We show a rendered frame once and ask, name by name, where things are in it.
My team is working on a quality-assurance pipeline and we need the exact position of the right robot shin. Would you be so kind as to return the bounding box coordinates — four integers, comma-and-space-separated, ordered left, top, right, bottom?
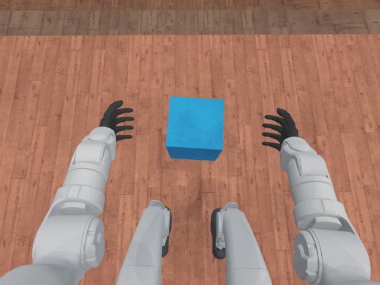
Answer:
216, 202, 244, 248

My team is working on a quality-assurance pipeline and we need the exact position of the left robot upper arm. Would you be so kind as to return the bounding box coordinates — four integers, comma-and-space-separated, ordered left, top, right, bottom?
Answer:
0, 215, 105, 285

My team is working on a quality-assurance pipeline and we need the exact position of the carton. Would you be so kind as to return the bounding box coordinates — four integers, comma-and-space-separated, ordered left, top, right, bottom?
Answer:
166, 96, 224, 161

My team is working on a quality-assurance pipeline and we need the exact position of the right robot forearm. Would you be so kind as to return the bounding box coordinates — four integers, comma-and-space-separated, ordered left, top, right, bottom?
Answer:
280, 137, 371, 278

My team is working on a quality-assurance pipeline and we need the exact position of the robot right hand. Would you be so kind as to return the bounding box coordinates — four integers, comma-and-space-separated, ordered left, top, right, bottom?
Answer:
262, 108, 299, 151

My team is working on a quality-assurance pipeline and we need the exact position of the robot right thigh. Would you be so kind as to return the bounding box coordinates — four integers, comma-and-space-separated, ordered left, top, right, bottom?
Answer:
216, 208, 273, 285

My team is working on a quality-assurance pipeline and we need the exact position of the left robot forearm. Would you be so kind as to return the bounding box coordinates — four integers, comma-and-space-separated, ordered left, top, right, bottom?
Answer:
32, 126, 116, 261

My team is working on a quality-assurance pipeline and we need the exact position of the robot left hand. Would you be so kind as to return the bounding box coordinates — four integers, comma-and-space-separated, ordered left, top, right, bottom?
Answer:
99, 100, 134, 142

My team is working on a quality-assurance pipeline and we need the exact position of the right robot upper arm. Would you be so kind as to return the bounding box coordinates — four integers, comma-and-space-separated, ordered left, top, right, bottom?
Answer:
293, 228, 380, 285

